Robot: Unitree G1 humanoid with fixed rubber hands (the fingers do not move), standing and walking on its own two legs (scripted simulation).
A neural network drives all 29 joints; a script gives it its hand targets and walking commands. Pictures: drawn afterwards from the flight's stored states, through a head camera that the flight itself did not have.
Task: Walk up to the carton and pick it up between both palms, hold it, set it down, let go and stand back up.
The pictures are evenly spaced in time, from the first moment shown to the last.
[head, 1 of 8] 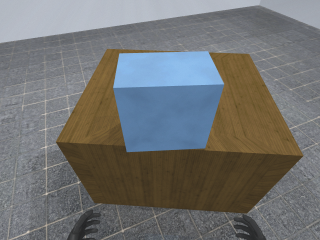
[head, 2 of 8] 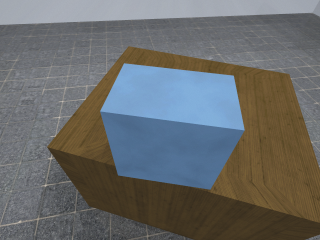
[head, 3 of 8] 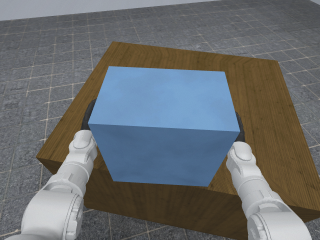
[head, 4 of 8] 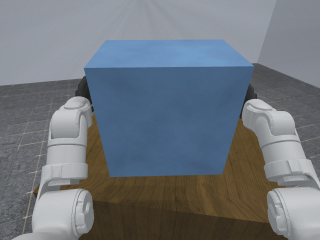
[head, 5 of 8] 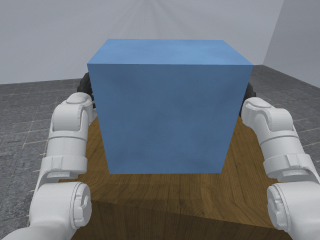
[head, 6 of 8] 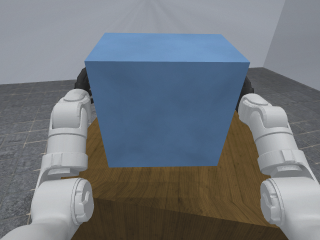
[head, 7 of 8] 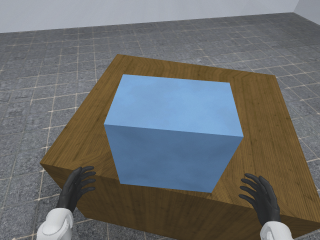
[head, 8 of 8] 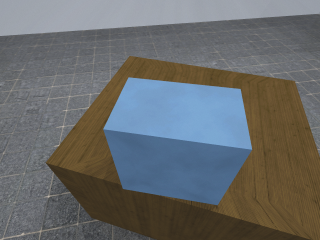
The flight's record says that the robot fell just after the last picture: no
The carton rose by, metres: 0.24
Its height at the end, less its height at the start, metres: +0.00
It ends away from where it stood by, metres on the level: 0.02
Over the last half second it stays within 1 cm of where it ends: yes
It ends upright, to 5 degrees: yes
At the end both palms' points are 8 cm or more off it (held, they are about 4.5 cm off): yes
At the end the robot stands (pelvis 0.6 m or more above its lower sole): yes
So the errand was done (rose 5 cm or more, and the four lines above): yes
